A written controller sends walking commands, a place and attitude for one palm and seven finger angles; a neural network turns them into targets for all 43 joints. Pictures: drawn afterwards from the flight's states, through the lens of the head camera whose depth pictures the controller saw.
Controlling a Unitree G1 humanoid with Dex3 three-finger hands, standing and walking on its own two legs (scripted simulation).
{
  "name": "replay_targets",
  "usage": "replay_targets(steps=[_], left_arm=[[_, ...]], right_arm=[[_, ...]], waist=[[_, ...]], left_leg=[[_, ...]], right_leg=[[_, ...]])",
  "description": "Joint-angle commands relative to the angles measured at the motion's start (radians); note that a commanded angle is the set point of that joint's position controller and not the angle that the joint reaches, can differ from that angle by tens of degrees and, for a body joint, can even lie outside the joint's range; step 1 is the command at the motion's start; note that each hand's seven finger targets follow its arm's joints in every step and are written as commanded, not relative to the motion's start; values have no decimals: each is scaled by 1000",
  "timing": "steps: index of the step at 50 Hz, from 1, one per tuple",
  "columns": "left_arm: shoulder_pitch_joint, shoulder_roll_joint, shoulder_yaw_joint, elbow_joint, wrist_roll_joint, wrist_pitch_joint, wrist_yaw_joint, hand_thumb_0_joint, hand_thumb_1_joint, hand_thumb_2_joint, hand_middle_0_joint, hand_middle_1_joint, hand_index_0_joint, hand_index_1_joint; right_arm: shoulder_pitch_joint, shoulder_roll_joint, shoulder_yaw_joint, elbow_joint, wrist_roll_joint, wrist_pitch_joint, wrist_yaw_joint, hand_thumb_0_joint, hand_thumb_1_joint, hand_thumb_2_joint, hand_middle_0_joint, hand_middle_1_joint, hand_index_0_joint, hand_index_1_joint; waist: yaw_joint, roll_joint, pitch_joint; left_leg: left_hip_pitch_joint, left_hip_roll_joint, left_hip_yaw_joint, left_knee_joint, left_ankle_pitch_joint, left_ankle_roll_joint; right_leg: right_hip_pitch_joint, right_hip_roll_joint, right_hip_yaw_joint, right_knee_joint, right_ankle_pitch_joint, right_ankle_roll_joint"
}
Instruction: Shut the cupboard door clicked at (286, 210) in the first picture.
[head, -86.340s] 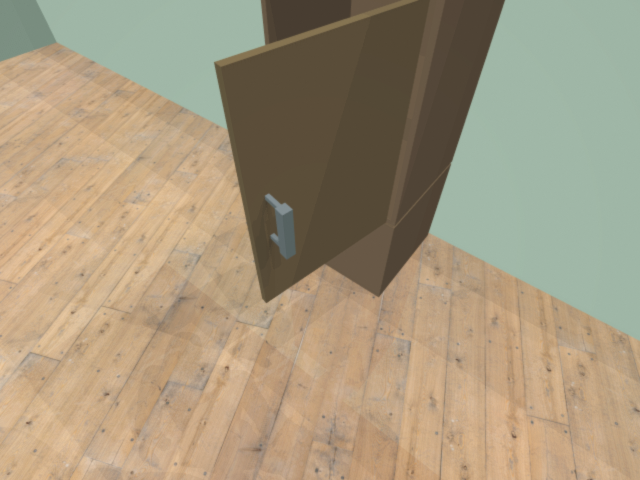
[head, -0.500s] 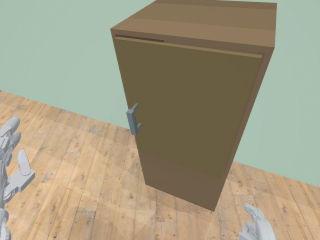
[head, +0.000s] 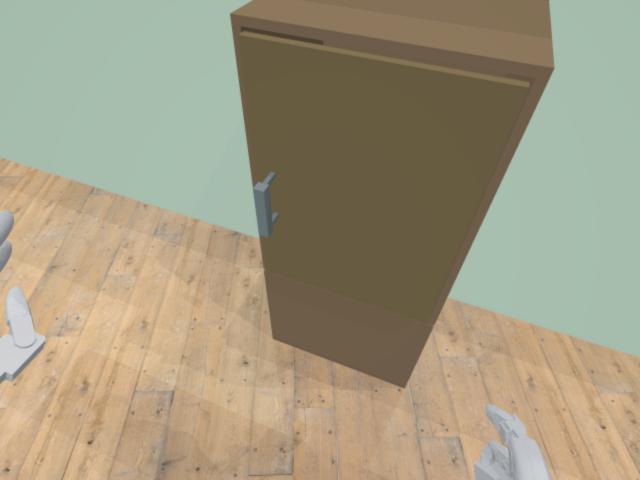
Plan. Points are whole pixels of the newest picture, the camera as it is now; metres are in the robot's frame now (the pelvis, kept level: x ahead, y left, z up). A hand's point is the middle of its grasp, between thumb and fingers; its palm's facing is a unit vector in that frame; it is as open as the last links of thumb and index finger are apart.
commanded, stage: step back with the hand held close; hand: left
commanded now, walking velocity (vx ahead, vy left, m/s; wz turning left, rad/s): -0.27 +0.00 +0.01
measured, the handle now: (268, 204) +0.64 +0.15 -0.07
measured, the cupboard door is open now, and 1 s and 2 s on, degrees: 0 0 0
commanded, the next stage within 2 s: stop stepping back and stand still in 0.68 s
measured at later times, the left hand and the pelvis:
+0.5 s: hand out of the picture +0.12 +0.28 +0.18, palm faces +0.49 -0.74 -0.46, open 7.4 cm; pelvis -0.08 +0.00 -0.01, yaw +5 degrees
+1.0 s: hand out of the picture -0.04 +0.33 +0.19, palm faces +0.49 -0.75 -0.45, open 7.4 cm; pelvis -0.21 +0.04 -0.02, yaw +7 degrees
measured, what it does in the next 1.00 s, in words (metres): walks backwards: right foot, then right foot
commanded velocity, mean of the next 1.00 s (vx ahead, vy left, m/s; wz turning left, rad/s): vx -0.25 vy -0.03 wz -0.05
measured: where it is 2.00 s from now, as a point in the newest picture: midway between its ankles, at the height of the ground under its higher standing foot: outside the picture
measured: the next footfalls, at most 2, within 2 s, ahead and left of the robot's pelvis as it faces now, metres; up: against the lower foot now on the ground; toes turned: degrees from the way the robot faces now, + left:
right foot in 0.54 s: -0.09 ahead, -0.13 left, +0.00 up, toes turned +8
right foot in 1.00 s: -0.17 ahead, -0.05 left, +0.00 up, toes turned +3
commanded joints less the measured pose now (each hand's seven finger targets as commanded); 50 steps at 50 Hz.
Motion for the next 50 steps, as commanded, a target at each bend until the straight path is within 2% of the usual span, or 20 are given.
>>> replay_targets(steps=[1,6,10,13,17,19,21,25,27,29,30,33,39,42,43,45,47,48,49,50], left_arm=[[-76,165,140,-218,13,-86,21,0,900,900,-200,-300,-200,-300],[-90,162,145,-227,22,-100,22,0,900,900,-200,-300,-200,-300],[-103,175,133,-241,11,-109,31,0,900,900,-200,-300,-200,-300],[-117,207,143,-238,6,-110,48,0,900,900,-200,-300,-200,-300],[-93,206,152,-234,4,-125,53,0,900,900,-200,-300,-200,-300],[-66,192,176,-227,15,-135,47,0,900,900,-200,-300,-200,-300],[-91,205,198,-269,15,-148,32,0,900,900,-200,-300,-200,-300],[-6,190,198,-256,2,-145,14,0,900,900,-200,-300,-200,-300],[5,210,202,-269,-17,-154,14,0,900,900,-200,-300,-200,-300],[-45,210,175,-273,-21,-178,24,0,900,900,-200,-300,-200,-300],[-109,184,108,-288,-16,-174,24,0,900,900,-200,-300,-200,-300],[-161,258,148,-272,-4,-141,36,0,900,900,-200,-300,-200,-300],[-177,236,147,-211,-4,-150,20,0,900,900,-200,-300,-200,-300],[-97,206,174,-216,-22,-137,-1,0,900,900,-200,-300,-200,-300],[-110,248,202,-269,-31,-141,-11,0,900,900,-200,-300,-200,-300],[-86,250,203,-375,-46,-133,-24,0,900,900,-200,-300,-200,-300],[-12,233,188,-394,-49,-103,-21,0,900,900,-200,-300,-200,-300],[27,260,222,-396,-53,-83,-6,0,900,900,-200,-300,-200,-300],[-23,268,199,-442,-42,-71,0,0,900,900,-200,-300,-200,-300],[-142,290,208,-421,-21,-50,10,0,900,900,-200,-300,-200,-300]], right_arm=[[-98,-147,-54,-153,-11,-78,-7,0,-900,-900,200,300,200,300],[-83,-145,-59,-139,-15,-107,2,0,-900,-900,200,300,200,300],[-67,-122,-56,-112,-25,-114,14,0,-900,-900,200,300,200,300],[-67,-119,-60,-86,-29,-107,18,0,-900,-900,200,300,200,300],[-82,-125,-55,-100,-17,-105,9,0,-900,-900,200,300,200,300],[-98,-145,-56,-111,-16,-117,2,0,-900,-900,200,300,200,300],[-106,-140,-69,-111,-24,-130,1,0,-900,-900,200,300,200,300],[-123,-136,-74,-110,-29,-148,16,0,-900,-900,200,300,200,300],[-114,-119,-68,-85,-33,-152,23,0,-900,-900,200,300,200,300],[-85,-78,-55,-58,-36,-150,23,0,-900,-900,200,300,200,300],[-74,-86,-63,-43,-17,-153,22,0,-900,-900,200,300,200,300],[-112,-99,-73,-56,-22,-137,5,0,-900,-900,200,300,200,300],[-120,-108,-55,-68,-23,-126,-3,0,-900,-900,200,300,200,300],[-115,-133,-72,-97,-31,-136,9,0,-900,-900,200,300,200,300],[-112,-117,-80,-105,-33,-142,19,0,-900,-900,200,300,200,300],[-91,-93,-85,-115,-35,-156,42,0,-900,-900,200,300,200,300],[-61,-76,-87,-101,-21,-156,61,0,-900,-900,200,300,200,300],[-52,-70,-85,-93,-11,-153,63,0,-900,-900,200,300,200,300],[-63,-92,-89,-73,-4,-140,60,0,-900,-900,200,300,200,300],[-63,-119,-99,-40,-30,-123,51,0,-900,-900,200,300,200,300]], waist=[[5,158,-54],[3,106,-58],[-7,-55,-45],[-15,-80,-55],[-16,32,-41],[-5,194,-57],[6,236,-99],[11,207,-81],[3,149,-84],[-18,-8,-156],[-34,-95,-220],[-31,-97,-142],[-27,97,51],[16,326,-76],[36,325,-154],[50,258,-265],[52,212,-267],[53,32,-250],[27,-268,-102],[-24,-318,19]], left_leg=[[-316,168,-190,-303,-480,49],[-344,141,-160,-213,-511,46],[-130,46,-81,6,-322,-14],[-9,18,-53,78,-220,-39],[-92,80,-135,-104,-336,-7],[-357,208,-277,-333,-580,49],[-393,283,-341,-377,-573,77],[-336,247,-225,-284,-497,47],[-172,200,-162,-194,-373,1],[131,112,-22,9,0,-61],[229,73,19,83,89,-72],[251,48,17,133,-22,-74],[142,115,-120,-108,-303,-59],[-209,248,-263,-522,-718,-71],[-164,242,-247,-532,-647,-100],[-38,181,-67,-459,-481,-153],[92,70,133,-221,-387,-186],[227,-8,226,139,-293,-210],[218,-9,36,705,-280,-181],[64,14,-128,1058,-286,-117]], right_leg=[[275,34,28,113,9,-3],[248,18,81,91,-37,-15],[-42,-108,230,-121,-172,-78],[-158,-152,234,-183,-179,-99],[-101,-44,105,-93,-239,-40],[170,67,26,173,-149,-5],[244,106,16,322,-76,-2],[210,91,24,188,-145,-31],[75,25,96,5,-142,-70],[-117,-127,263,-122,172,-107],[-130,-142,252,-104,345,-69],[-256,-154,257,-156,171,-70],[-366,11,92,-122,-373,-51],[98,194,-90,302,-362,-42],[146,210,-98,379,-365,-43],[188,218,-144,410,-391,-55],[89,158,-171,194,-409,-96],[-113,38,-93,-65,-437,-142],[-472,-239,278,-271,-523,-228],[-685,-419,503,-372,-588,-329]])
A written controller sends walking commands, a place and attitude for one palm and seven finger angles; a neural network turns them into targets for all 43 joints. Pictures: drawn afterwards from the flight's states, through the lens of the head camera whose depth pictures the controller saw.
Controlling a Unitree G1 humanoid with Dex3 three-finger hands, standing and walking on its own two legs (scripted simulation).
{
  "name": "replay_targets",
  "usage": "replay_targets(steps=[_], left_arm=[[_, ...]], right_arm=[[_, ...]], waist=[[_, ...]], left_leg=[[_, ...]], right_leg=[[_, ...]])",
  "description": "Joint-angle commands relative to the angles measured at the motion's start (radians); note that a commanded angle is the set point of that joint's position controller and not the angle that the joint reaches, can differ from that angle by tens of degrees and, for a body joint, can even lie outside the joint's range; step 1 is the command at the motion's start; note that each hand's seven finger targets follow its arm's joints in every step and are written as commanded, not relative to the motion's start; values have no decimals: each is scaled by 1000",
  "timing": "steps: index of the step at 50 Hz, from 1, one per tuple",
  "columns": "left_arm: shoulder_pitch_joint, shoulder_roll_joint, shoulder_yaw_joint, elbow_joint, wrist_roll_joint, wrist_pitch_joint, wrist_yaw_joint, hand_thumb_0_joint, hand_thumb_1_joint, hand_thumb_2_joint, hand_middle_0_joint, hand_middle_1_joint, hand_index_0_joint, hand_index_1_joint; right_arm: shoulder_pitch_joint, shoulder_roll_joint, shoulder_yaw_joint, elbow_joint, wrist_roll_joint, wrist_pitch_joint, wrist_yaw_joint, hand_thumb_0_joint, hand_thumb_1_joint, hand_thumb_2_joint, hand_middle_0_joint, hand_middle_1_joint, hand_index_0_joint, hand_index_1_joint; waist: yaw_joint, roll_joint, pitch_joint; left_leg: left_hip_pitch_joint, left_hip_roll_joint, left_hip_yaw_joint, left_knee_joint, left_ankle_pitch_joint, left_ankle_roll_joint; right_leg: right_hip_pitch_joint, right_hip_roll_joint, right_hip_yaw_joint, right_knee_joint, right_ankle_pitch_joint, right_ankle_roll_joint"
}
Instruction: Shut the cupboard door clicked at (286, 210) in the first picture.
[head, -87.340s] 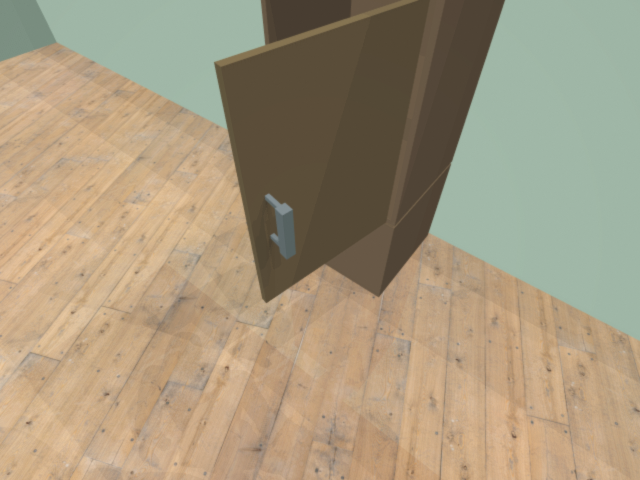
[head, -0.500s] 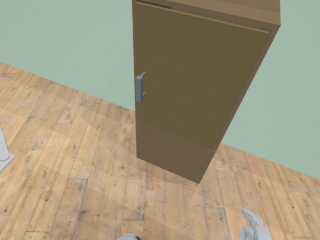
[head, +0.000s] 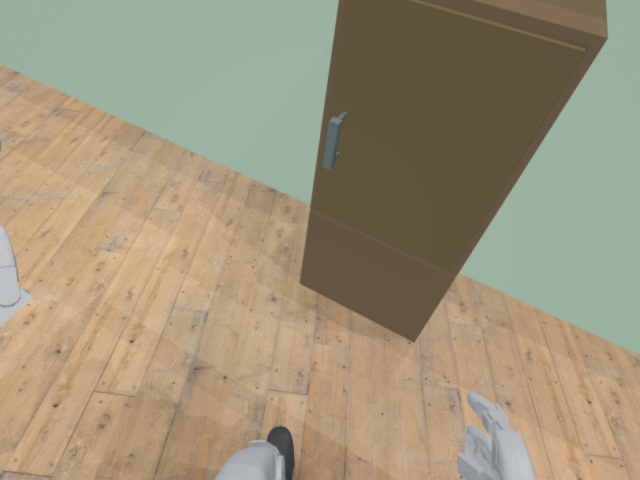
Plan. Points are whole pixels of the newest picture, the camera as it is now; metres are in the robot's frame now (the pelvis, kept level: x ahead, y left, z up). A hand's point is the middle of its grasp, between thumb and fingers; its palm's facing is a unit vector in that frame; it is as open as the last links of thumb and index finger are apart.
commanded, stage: stop stepping back and stand still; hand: left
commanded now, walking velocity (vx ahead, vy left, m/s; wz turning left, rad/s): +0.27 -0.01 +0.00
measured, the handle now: (335, 140) +0.85 +0.00 -0.05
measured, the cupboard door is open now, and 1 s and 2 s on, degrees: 0 0 0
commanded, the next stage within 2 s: let the arm hang, fingers relaxed in 1.34 s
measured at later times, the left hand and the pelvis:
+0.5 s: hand out of the picture +0.13 +0.32 +0.21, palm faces +0.27 -0.80 -0.53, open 7.4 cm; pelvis -0.10 +0.08 +0.03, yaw -8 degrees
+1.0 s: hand out of the picture +0.16 +0.32 +0.20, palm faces +0.29 -0.80 -0.53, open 7.4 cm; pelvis -0.08 +0.10 +0.01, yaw -10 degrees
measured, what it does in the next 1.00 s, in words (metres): steps to the left: left foot, then right foot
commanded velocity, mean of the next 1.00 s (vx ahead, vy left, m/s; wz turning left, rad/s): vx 0.14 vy -0.10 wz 0.00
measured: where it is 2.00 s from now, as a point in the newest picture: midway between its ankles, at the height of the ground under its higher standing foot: outside the picture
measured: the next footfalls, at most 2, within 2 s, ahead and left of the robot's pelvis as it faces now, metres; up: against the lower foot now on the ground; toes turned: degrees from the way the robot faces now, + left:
left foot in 0.14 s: +0.07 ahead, +0.14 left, +0.02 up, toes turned +2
right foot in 0.52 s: -0.07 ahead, +0.01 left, +0.00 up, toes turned -13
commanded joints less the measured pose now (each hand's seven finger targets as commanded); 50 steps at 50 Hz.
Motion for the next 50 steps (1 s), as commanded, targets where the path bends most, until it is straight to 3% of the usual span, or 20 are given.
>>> replay_targets(steps=[1,2,5,7,8,10,15,21,22,25,26,27,28,30,34,36,38,45,48,50], left_arm=[[-215,103,87,-175,-3,-8,47,0,900,900,-200,-300,-200,-300],[-213,96,64,-84,20,13,50,0,900,900,-200,-300,-200,-300],[-321,35,-37,25,57,25,62,0,900,900,-200,-300,-200,-300],[-426,33,-51,-71,71,-15,72,0,900,900,-200,-300,-200,-300],[-404,104,-3,-71,69,-39,61,0,900,900,-200,-300,-200,-300],[-243,60,-2,-138,61,-23,34,0,900,900,-200,-300,-200,-300],[-16,59,8,-273,49,4,46,0,900,900,-200,-300,-200,-300],[37,116,63,-106,12,69,63,0,900,900,-200,-300,-200,-300],[51,120,63,-75,14,79,58,0,900,900,-200,-300,-200,-300],[-59,188,125,-99,21,45,70,0,900,900,-200,-300,-200,-300],[-111,232,168,-76,20,4,79,0,900,900,-200,-300,-200,-300],[-74,72,51,15,28,12,75,0,900,900,-200,-300,-200,-300],[-153,62,5,-35,39,29,68,0,900,900,-200,-300,-200,-300],[-130,47,-4,-33,46,22,75,0,900,900,-200,-300,-200,-300],[-228,84,-1,-153,56,-8,86,0,900,900,-200,-300,-200,-300],[-191,100,51,-227,42,-27,87,0,900,900,-200,-300,-200,-300],[-133,149,110,-213,33,-46,67,0,900,900,-200,-300,-200,-300],[94,55,104,-95,30,-19,59,0,900,900,-200,-300,-200,-300],[84,54,83,-40,25,6,70,0,900,900,-200,-300,-200,-300],[49,50,61,-27,30,4,81,0,900,900,-200,-300,-200,-300]], right_arm=[[-47,-127,-40,-54,-16,1,-13,0,-900,-900,200,300,200,300],[-67,-116,-12,-78,-20,10,-24,0,-900,-900,200,300,200,300],[-61,-172,-10,-33,-17,4,-66,0,-900,-900,200,300,200,300],[-46,-208,-10,-78,-3,-34,-65,0,-900,-900,200,300,200,300],[-64,-175,-1,-83,-8,-47,-60,0,-900,-900,200,300,200,300],[-98,-178,-25,-84,-10,-46,-27,0,-900,-900,200,300,200,300],[-117,-150,-15,-109,-23,-5,-18,0,-900,-900,200,300,200,300],[-82,-136,-23,-110,-25,37,-59,0,-900,-900,200,300,200,300],[-68,-135,-24,-102,-19,42,-54,0,-900,-900,200,300,200,300],[-62,-152,-22,-98,-9,55,-33,0,-900,-900,200,300,200,300],[-89,-157,-13,-108,-20,35,-22,0,-900,-900,200,300,200,300],[-49,-141,-29,-79,6,34,-25,0,-900,-900,200,300,200,300],[-92,-178,-56,-82,13,35,-26,0,-900,-900,200,300,200,300],[-118,-156,-25,-75,1,45,-47,0,-900,-900,200,300,200,300],[-91,-163,-21,-69,-8,18,-77,0,-900,-900,200,300,200,300],[-71,-199,-31,-93,-10,4,-79,0,-900,-900,200,300,200,300],[-85,-163,-22,-85,-26,-19,-65,0,-900,-900,200,300,200,300],[-40,-154,-23,-101,-6,-9,-20,0,-900,-900,200,300,200,300],[-34,-145,-27,-78,0,1,-19,0,-900,-900,200,300,200,300],[-36,-132,-10,-62,0,7,-25,0,-900,-900,200,300,200,300]], waist=[[-51,-151,13],[-44,-91,30],[-47,162,109],[-38,585,121],[-38,449,98],[0,181,-33],[19,306,-91],[2,280,-128],[1,187,-135],[-6,-144,-10],[-29,-142,30],[-14,-185,-43],[-10,-207,22],[-6,-4,115],[-31,85,81],[-30,410,35],[-21,402,7],[-16,118,-63],[-21,-92,-72],[-26,-100,-85]], left_leg=[[301,50,-268,981,-141,26],[296,75,-208,685,-160,48],[435,36,-136,53,-233,94],[316,346,-633,-399,-666,215],[203,391,-737,-467,-723,223],[253,320,-594,-427,-599,121],[276,229,-240,-484,-439,8],[305,137,-92,-344,-231,-43],[232,102,-53,-206,-220,-33],[-72,49,-114,512,-131,53],[-22,104,-167,530,-111,43],[-69,74,-143,508,-133,53],[-47,90,-160,503,-102,53],[96,104,-117,376,-103,68],[413,36,-23,46,-35,71],[509,263,-457,-224,-118,173],[346,354,-633,-392,-357,211],[149,133,-103,-92,-199,83],[236,43,-105,180,-17,58],[221,42,-127,133,-6,58]], right_leg=[[-688,-453,459,-511,-235,-150],[-571,-342,355,-467,-248,-62],[-501,-233,262,-194,-189,-19],[-476,-32,44,377,20,78],[-417,-50,112,558,88,78],[-359,-45,108,612,172,76],[-135,-13,-30,321,233,68],[218,54,-153,-192,86,29],[289,7,-104,-255,122,-1],[102,-478,511,-482,71,-233],[8,-484,485,-451,193,-160],[120,-415,384,-389,96,-118],[20,-398,422,-393,-19,-146],[-143,-382,342,-396,-7,-146],[-217,-257,122,-205,0,-54],[-318,-82,11,173,66,55],[-229,-84,111,334,34,76],[132,-127,88,-210,269,59],[-19,-322,410,-359,323,-38],[78,-325,319,-281,571,-45]])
